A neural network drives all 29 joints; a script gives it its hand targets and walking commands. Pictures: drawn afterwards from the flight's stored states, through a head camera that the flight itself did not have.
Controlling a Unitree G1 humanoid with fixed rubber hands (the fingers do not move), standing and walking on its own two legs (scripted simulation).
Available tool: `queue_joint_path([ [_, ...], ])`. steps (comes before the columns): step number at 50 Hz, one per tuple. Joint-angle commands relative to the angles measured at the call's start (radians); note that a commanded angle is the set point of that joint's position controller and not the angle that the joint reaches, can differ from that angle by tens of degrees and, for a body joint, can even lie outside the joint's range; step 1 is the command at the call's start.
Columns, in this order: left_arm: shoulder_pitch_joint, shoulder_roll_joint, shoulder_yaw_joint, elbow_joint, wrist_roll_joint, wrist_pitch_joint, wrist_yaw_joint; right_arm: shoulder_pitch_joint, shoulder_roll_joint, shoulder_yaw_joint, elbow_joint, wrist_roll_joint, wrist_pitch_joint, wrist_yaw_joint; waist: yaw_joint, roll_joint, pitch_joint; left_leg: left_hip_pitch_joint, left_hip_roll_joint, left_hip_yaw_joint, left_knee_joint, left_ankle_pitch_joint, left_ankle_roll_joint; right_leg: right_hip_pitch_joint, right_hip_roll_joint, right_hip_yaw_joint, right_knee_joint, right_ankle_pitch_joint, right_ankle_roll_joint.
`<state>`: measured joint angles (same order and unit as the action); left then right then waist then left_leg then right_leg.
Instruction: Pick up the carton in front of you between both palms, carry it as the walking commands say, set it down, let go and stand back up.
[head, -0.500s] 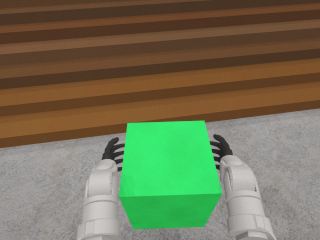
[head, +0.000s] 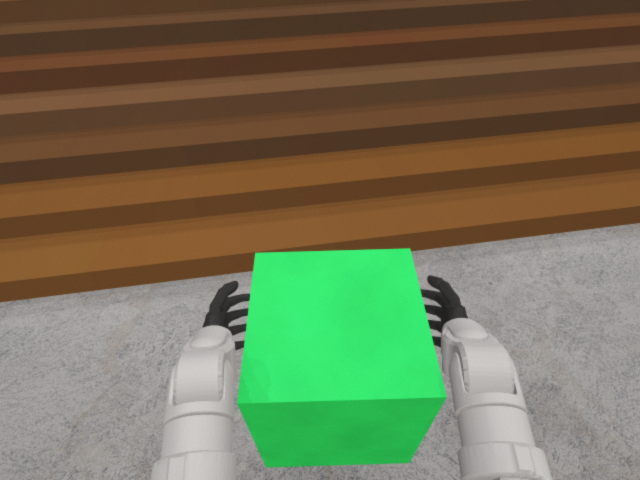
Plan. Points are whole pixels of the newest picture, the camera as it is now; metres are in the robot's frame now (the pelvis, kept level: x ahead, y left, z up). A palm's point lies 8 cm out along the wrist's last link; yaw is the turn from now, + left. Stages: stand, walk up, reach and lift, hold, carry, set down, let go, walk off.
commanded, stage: carry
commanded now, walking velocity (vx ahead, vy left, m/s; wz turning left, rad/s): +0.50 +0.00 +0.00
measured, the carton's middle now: (335, 362) +0.29 +0.00 -0.02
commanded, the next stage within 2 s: none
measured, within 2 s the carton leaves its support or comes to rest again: neither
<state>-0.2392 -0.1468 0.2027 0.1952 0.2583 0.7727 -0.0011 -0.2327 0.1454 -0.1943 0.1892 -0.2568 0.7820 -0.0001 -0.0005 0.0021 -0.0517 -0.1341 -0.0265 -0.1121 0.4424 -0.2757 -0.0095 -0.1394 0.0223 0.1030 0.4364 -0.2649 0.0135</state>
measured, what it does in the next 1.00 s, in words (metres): walks ahead: left foot, then right foot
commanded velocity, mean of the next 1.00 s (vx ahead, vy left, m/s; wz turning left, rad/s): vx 0.50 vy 0.00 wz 0.00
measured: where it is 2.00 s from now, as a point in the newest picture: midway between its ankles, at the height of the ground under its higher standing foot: (327, 285)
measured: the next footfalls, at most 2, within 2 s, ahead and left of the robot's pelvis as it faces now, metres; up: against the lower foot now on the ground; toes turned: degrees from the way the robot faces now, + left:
left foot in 0.46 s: +0.19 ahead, +0.09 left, +0.00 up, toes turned +8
right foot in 0.80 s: +0.53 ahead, -0.11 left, +0.00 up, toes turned -10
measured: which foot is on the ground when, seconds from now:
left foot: down 0.00-0.34, up 0.36-0.44, down 0.46-0.80, up 0.82-1.00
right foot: down 0.00-0.46, up 0.48-0.78, down 0.80-1.00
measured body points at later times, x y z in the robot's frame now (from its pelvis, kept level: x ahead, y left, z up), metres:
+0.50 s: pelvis +0.17 +0.01 -0.02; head +0.17 +0.01 +0.43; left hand +0.44 +0.17 +0.06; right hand +0.45 -0.13 +0.06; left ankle +0.15 +0.09 -0.74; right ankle +0.02 -0.12 -0.72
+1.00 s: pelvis +0.47 -0.05 +0.00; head +0.49 -0.06 +0.45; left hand +0.72 +0.13 +0.05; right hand +0.75 -0.18 +0.04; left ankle +0.41 +0.07 -0.67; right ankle +0.49 -0.10 -0.74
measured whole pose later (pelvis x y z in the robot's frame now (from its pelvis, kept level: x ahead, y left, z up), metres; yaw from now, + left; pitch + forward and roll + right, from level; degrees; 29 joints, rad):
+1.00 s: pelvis +0.47 -0.05 +0.00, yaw +4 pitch +4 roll +1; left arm -0.11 -0.13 0.10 -0.29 0.11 1.16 0.09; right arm -0.12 0.13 -0.09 -0.30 -0.12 1.18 -0.09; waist 0.04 0.00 -0.04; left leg -0.50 0.08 0.09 1.07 -0.30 0.02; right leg -0.28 0.00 -0.26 0.38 -0.19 -0.11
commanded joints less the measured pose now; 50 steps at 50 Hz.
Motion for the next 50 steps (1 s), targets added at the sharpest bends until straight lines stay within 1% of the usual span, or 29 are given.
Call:
queue_joint_path([
  [1, -0.521, -0.909, -0.606, -0.116, -0.299, -0.017, -0.222, -0.547, 0.910, 0.613, -0.131, 0.311, -0.027, 0.219, 0.002, -0.013, -0.118, -0.154, 0.082, -0.012, -0.060, -0.386, 0.030, -0.107, -0.104, 0.040, -0.091, -0.416, -0.039],
  [4, -0.501, -0.894, -0.676, -0.208, -0.346, 0.029, -0.201, -0.533, 0.895, 0.687, -0.226, 0.358, 0.020, 0.199, 0.005, -0.044, -0.218, -0.125, 0.078, 0.056, 0.029, -0.220, 0.022, -0.094, -0.135, 0.032, -0.070, -0.309, -0.054],
  [7, -0.489, -0.846, -0.741, -0.297, -0.401, 0.114, -0.183, -0.523, 0.851, 0.745, -0.306, 0.407, 0.106, 0.182, 0.002, -0.036, -0.212, -0.150, 0.110, 0.037, 0.024, -0.275, 0.038, -0.146, -0.149, 0.027, -0.029, -0.354, -0.064],
  [10, -0.489, -0.813, -0.778, -0.364, -0.457, 0.214, -0.171, -0.481, 0.803, 0.762, -0.342, 0.442, 0.199, 0.164, -0.012, 0.154, -0.170, -0.028, 0.233, -0.137, -0.113, -0.260, 0.103, -0.321, -0.071, -0.161, 0.216, -0.199, -0.013],
  [11, -0.495, -0.814, -0.793, -0.390, -0.485, 0.245, -0.172, -0.456, 0.801, 0.763, -0.357, 0.448, 0.226, 0.156, -0.013, 0.216, -0.151, 0.018, 0.278, -0.197, -0.125, -0.138, 0.139, -0.375, -0.050, -0.213, 0.214, -0.191, -0.003],
  [12, -0.494, -0.825, -0.807, -0.409, -0.515, 0.271, -0.174, -0.445, 0.811, 0.766, -0.387, 0.459, 0.252, 0.150, -0.011, 0.206, -0.142, 0.021, 0.281, -0.186, -0.097, -0.003, 0.153, -0.352, -0.049, -0.231, 0.146, -0.185, -0.002],
  [14, -0.471, -0.860, -0.821, -0.452, -0.551, 0.311, -0.173, -0.443, 0.835, 0.792, -0.473, 0.499, 0.300, 0.144, -0.004, 0.108, -0.202, -0.037, 0.196, 0.022, 0.080, 0.240, 0.105, -0.142, -0.048, -0.230, 0.021, -0.095, -0.008],
  [15, -0.432, -0.864, -0.813, -0.454, -0.548, 0.325, -0.170, -0.454, 0.834, 0.805, -0.514, 0.521, 0.322, 0.145, 0.010, -0.017, -0.237, -0.174, 0.134, 0.154, 0.271, 0.390, 0.049, 0.053, -0.093, -0.132, -0.003, 0.031, -0.045],
  [16, -0.368, -0.851, -0.797, -0.455, -0.532, 0.338, -0.164, -0.457, 0.832, 0.811, -0.542, 0.538, 0.343, 0.149, 0.031, -0.218, -0.290, -0.401, 0.078, 0.248, 0.481, 0.307, -0.002, 0.267, -0.223, 0.058, -0.007, 0.317, -0.113],
  [17, -0.341, -0.847, -0.791, -0.466, -0.510, 0.352, -0.156, -0.446, 0.841, 0.816, -0.553, 0.547, 0.358, 0.156, 0.039, -0.351, -0.252, -0.659, 0.014, 0.285, 0.502, -0.189, -0.024, 0.424, -0.342, 0.224, -0.065, 0.607, -0.187],
  [18, -0.347, -0.854, -0.799, -0.511, -0.505, 0.365, -0.148, -0.452, 0.854, 0.828, -0.572, 0.560, 0.367, 0.164, 0.050, -0.243, -0.189, -0.753, 0.038, 0.240, 0.425, -0.378, -0.012, 0.460, -0.379, 0.256, -0.069, 0.695, -0.226],
  [19, -0.368, -0.888, -0.810, -0.554, -0.517, 0.378, -0.144, -0.444, 0.858, 0.823, -0.581, 0.569, 0.376, 0.167, 0.050, -0.153, -0.183, -0.744, 0.055, 0.231, 0.311, -0.390, 0.003, 0.474, -0.379, 0.217, -0.052, 0.666, -0.218],
  [21, -0.366, -0.895, -0.819, -0.637, -0.539, 0.394, -0.143, -0.359, 0.871, 0.812, -0.599, 0.566, 0.386, 0.165, 0.017, -0.148, -0.250, -0.440, 0.028, 0.281, 0.059, -0.124, 0.028, 0.329, -0.324, 0.047, -0.020, 0.545, -0.123],
  [22, -0.375, -0.878, -0.822, -0.654, -0.552, 0.402, -0.145, -0.365, 0.882, 0.810, -0.609, 0.562, 0.389, 0.161, 0.000, -0.130, -0.322, -0.092, -0.012, 0.334, -0.073, 0.057, 0.032, 0.142, -0.255, -0.121, 0.069, 0.488, -0.066],
  [23, -0.377, -0.848, -0.826, -0.676, -0.561, 0.411, -0.149, -0.330, 0.873, 0.792, -0.604, 0.556, 0.393, 0.154, -0.019, -0.053, -0.400, 0.269, 0.034, 0.278, -0.067, 0.080, 0.044, -0.103, -0.197, -0.227, 0.228, 0.362, -0.021],
  [24, -0.417, -0.827, -0.832, -0.719, -0.583, 0.428, -0.157, -0.315, 0.860, 0.776, -0.603, 0.536, 0.395, 0.144, -0.037, 0.238, -0.384, 0.378, 0.298, -0.186, -0.213, -0.004, 0.106, -0.352, -0.088, -0.307, 0.509, 0.054, 0.028],
  [25, -0.470, -0.816, -0.849, -0.727, -0.607, 0.443, -0.166, -0.345, 0.863, 0.768, -0.606, 0.516, 0.399, 0.133, -0.028, 0.312, -0.330, 0.467, 0.435, -0.417, -0.205, 0.308, 0.238, -0.577, -0.024, -0.225, 0.631, -0.249, 0.014],
  [26, -0.455, -0.820, -0.848, -0.697, -0.615, 0.449, -0.172, -0.374, 0.855, 0.771, -0.648, 0.526, 0.413, 0.127, -0.031, 0.167, -0.293, 0.469, 0.450, -0.343, -0.151, 0.413, 0.275, -0.654, -0.092, -0.149, 0.723, -0.275, -0.014],
  [28, -0.417, -0.829, -0.828, -0.641, -0.612, 0.457, -0.174, -0.396, 0.851, 0.778, -0.649, 0.537, 0.435, 0.124, -0.028, 0.042, -0.278, 0.447, 0.397, -0.190, -0.154, 0.447, 0.216, -0.699, -0.127, -0.140, 0.671, -0.202, -0.030],
  [30, -0.375, -0.843, -0.806, -0.593, -0.587, 0.459, -0.166, -0.405, 0.856, 0.789, -0.636, 0.557, 0.447, 0.134, -0.027, 0.064, -0.250, 0.403, 0.342, -0.056, -0.186, 0.472, 0.158, -0.666, -0.114, -0.182, 0.516, -0.124, -0.019],
  [36, -0.305, -0.879, -0.779, -0.546, -0.495, 0.444, -0.141, -0.374, 0.861, 0.806, -0.583, 0.578, 0.447, 0.183, -0.016, 0.168, -0.162, 0.176, 0.249, 0.202, -0.198, 0.570, 0.105, -0.366, -0.028, -0.337, 0.123, 0.132, -0.031],
  [39, -0.306, -0.886, -0.782, -0.547, -0.498, 0.432, -0.147, -0.378, 0.857, 0.813, -0.594, 0.574, 0.437, 0.190, 0.010, 0.157, -0.238, 0.045, 0.215, 0.331, 0.051, 0.708, 0.051, 0.020, 0.035, -0.413, 0.062, 0.165, -0.054],
  [40, -0.315, -0.886, -0.783, -0.549, -0.502, 0.429, -0.152, -0.385, 0.845, 0.813, -0.596, 0.572, 0.434, 0.191, 0.023, 0.114, -0.285, -0.044, 0.181, 0.346, 0.213, 0.584, 0.033, 0.179, 0.003, -0.387, 0.047, 0.105, -0.050],
  [41, -0.315, -0.882, -0.782, -0.537, -0.503, 0.429, -0.156, -0.410, 0.837, 0.813, -0.597, 0.567, 0.434, 0.192, 0.048, -0.021, -0.315, -0.203, 0.134, 0.336, 0.474, 0.359, 0.009, 0.292, -0.189, -0.080, -0.043, -0.128, -0.088],
  [42, -0.324, -0.878, -0.779, -0.512, -0.506, 0.421, -0.161, -0.419, 0.850, 0.821, -0.607, 0.570, 0.436, 0.192, 0.027, -0.276, -0.333, -0.458, 0.002, 0.268, 0.730, -0.157, -0.020, 0.396, -0.463, 0.433, -0.221, -0.173, -0.221],
  [43, -0.317, -0.906, -0.789, -0.521, -0.518, 0.417, -0.164, -0.418, 0.862, 0.824, -0.588, 0.566, 0.430, 0.192, 0.027, -0.220, -0.317, -0.508, 0.060, 0.128, 0.851, -0.190, 0.019, 0.346, -0.471, 0.450, -0.259, -0.124, -0.257],
  [45, -0.358, -0.963, -0.814, -0.552, -0.544, 0.400, -0.171, -0.417, 0.919, 0.826, -0.585, 0.568, 0.408, 0.193, 0.021, -0.049, -0.309, -0.501, 0.138, 0.104, 0.818, -0.104, 0.052, 0.247, -0.409, 0.250, -0.229, 0.056, -0.210],
  [46, -0.377, -0.983, -0.830, -0.570, -0.558, 0.393, -0.174, -0.401, 0.941, 0.824, -0.580, 0.565, 0.398, 0.190, 0.018, -0.011, -0.300, -0.486, 0.163, 0.104, 0.753, -0.052, 0.047, 0.199, -0.383, 0.169, -0.235, 0.106, -0.185],
  [50, -0.344, -0.987, -0.857, -0.602, -0.591, 0.377, -0.192, -0.296, 0.982, 0.820, -0.557, 0.521, 0.359, 0.167, 0.018, -0.072, -0.318, -0.470, 0.142, 0.171, 0.551, 0.011, 0.023, 0.195, -0.327, -0.018, -0.261, 0.175, -0.158],
])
